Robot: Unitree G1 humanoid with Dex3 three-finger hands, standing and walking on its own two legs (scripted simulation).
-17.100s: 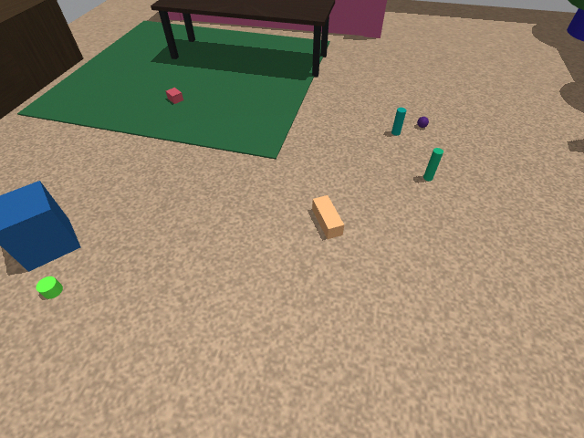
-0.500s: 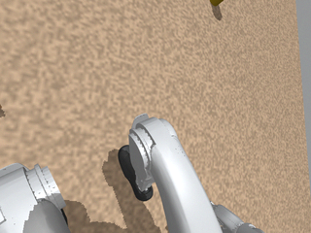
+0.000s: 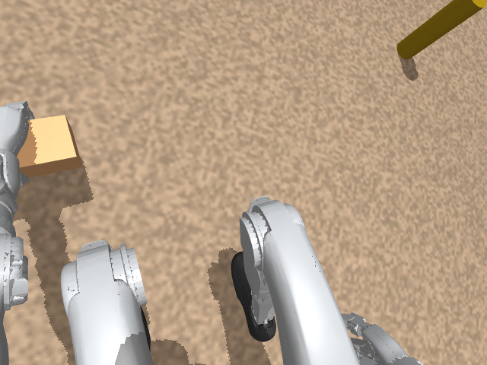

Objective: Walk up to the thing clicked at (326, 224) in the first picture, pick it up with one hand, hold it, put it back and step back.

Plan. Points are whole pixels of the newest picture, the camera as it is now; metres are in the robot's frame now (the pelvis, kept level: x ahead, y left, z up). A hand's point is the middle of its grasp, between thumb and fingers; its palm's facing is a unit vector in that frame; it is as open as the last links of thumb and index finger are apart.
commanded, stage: settle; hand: left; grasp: from above
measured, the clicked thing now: (10, 153) +0.48 +0.29 -0.21
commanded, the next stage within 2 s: lift in 0.22 s
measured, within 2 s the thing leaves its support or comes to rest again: neither
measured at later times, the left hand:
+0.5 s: hand out of the picture +0.46 +0.28 -0.13, palm faces -0.44 -0.08 -0.90, open 10.8 cm
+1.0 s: hand out of the picture +0.39 +0.30 +0.01, palm faces -0.44 -0.09 -0.89, open 10.8 cm
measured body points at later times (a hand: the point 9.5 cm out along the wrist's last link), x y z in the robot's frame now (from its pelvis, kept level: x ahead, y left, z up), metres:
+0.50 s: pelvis -0.01 -0.01 +0.02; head +0.23 +0.06 +0.39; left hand +0.48 +0.28 -0.08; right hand +0.03 -0.29 -0.08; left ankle +0.06 +0.12 -0.30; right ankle +0.11 -0.15 -0.30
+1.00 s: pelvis -0.01 +0.00 +0.12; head +0.17 +0.05 +0.53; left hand +0.41 +0.30 +0.06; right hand +0.12 -0.27 +0.00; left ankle +0.06 +0.12 -0.30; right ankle +0.11 -0.15 -0.30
